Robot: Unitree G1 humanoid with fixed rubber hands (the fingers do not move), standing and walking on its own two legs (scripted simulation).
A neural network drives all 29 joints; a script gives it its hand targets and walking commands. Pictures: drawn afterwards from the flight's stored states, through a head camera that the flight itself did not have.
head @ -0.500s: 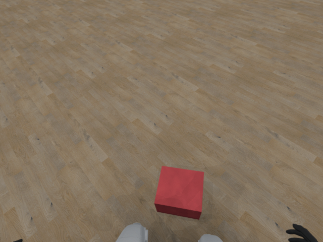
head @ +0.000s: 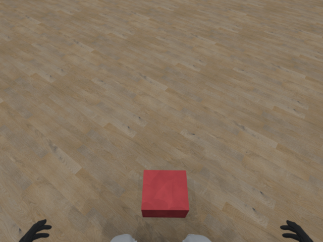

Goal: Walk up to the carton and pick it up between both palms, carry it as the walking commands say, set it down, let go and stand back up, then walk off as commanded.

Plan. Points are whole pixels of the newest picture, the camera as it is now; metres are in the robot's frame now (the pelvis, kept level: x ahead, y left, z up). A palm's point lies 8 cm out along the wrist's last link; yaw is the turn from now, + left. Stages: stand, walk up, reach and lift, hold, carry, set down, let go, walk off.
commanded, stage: walk up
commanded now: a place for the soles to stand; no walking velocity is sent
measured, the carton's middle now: (164, 193) +0.43 -0.02 -0.66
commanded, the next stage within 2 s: reach and lift in 1.40 s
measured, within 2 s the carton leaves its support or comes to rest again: neither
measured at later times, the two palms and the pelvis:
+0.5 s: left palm (32, 239) +0.14 +0.32 -0.07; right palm out of the picture +0.09 -0.36 -0.06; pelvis +0.00 -0.01 +0.02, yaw -4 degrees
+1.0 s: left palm out of the picture +0.12 +0.28 -0.07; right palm out of the picture +0.09 -0.36 -0.06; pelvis +0.00 -0.04 +0.03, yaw +0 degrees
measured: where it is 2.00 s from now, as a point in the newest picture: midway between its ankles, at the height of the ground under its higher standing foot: outside the picture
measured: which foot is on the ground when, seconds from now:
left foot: down 0.00-1.00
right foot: down 0.00-1.00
